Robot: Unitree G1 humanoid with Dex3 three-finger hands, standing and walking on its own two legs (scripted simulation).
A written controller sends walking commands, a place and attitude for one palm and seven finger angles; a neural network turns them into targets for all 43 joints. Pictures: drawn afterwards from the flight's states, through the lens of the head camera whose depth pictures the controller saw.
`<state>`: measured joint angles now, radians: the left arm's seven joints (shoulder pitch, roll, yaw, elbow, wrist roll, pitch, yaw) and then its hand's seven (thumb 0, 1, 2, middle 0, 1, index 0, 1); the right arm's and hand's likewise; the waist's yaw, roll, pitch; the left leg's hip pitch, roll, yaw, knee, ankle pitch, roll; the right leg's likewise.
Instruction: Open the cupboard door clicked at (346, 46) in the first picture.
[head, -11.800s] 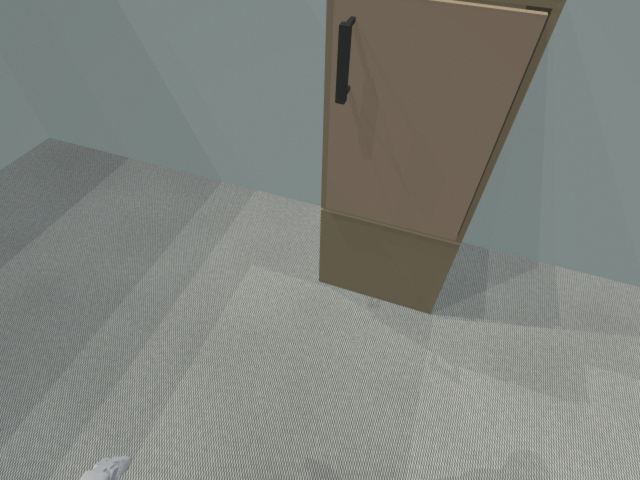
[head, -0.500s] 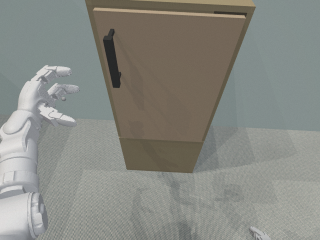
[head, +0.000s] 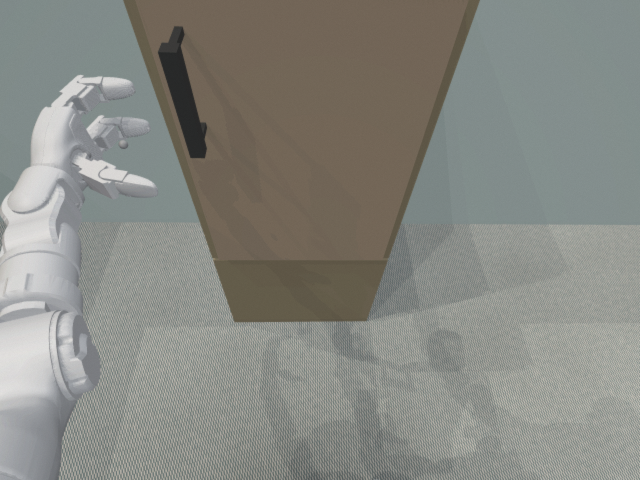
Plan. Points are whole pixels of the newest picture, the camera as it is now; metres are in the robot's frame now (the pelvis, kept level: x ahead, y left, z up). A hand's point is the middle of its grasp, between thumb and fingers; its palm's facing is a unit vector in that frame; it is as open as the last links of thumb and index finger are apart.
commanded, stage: move the hooked fingers beside the handle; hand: left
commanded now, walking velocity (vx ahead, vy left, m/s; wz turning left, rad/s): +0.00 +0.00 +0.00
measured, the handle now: (188, 97) +0.58 +0.16 +0.14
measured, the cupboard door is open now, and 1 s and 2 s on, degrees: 0 0 0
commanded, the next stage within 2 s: slide the fingers in behind the handle in 1.78 s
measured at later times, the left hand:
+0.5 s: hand (144, 109) +0.55 +0.21 +0.15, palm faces -0.01 -1.00 +0.01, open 14.0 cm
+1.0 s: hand (146, 122) +0.52 +0.20 +0.14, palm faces -0.04 -1.00 +0.02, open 14.0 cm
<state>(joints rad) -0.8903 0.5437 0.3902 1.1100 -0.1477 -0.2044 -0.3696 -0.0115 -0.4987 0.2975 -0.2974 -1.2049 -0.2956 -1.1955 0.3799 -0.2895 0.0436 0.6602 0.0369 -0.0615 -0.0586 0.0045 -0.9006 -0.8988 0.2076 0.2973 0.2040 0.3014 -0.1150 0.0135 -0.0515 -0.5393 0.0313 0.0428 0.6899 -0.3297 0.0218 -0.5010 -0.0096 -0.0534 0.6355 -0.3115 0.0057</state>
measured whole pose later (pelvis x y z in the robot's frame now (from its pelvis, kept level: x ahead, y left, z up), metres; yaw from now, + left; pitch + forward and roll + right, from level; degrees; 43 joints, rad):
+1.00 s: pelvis +0.02 +0.01 -0.01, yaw +0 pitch +15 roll -3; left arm -1.02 0.55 0.38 1.20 -0.10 -0.22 -0.32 -0.01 -0.50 0.30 -0.30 -1.20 -0.30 -1.20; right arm 0.38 -0.28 0.03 0.63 0.01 0.03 -0.02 0.00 -0.90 -0.90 0.21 0.30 0.20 0.30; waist -0.15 0.03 -0.09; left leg -0.65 0.04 0.03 0.76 -0.38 0.03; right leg -0.59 0.00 -0.06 0.67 -0.34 0.02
